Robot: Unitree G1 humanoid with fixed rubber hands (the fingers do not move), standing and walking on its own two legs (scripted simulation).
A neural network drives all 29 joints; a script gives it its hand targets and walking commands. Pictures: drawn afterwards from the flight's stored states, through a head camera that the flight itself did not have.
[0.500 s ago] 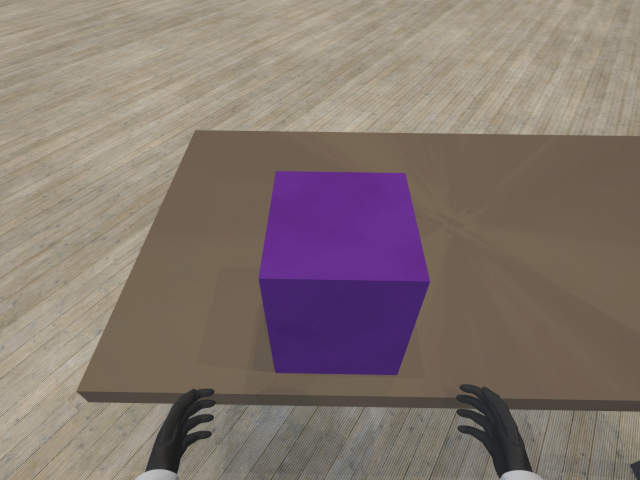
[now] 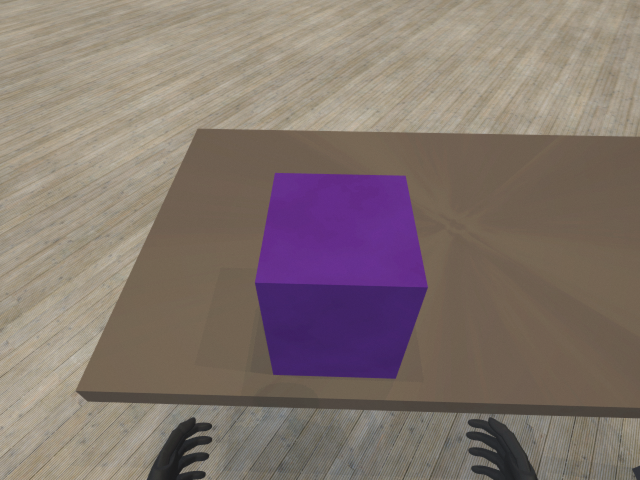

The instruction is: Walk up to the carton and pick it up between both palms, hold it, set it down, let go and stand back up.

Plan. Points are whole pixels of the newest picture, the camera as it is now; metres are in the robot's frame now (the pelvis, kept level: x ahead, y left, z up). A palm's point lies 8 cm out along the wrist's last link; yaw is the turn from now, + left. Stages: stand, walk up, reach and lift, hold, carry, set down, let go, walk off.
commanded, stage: set down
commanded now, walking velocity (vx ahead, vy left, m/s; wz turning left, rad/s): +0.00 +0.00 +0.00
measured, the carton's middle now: (337, 278) +0.42 +0.02 -0.01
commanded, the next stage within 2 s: let go in 0.18 s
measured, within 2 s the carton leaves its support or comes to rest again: neither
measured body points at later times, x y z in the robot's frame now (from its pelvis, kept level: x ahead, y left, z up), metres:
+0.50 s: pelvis -0.01 +0.00 +0.00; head -0.01 +0.01 +0.45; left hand +0.14 +0.23 -0.10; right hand +0.15 -0.22 -0.09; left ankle -0.02 +0.12 -0.75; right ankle -0.01 -0.12 -0.75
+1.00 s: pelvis -0.01 +0.00 -0.01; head -0.02 +0.01 +0.44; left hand +0.05 +0.26 -0.14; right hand +0.07 -0.23 -0.14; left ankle -0.02 +0.12 -0.75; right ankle -0.01 -0.12 -0.75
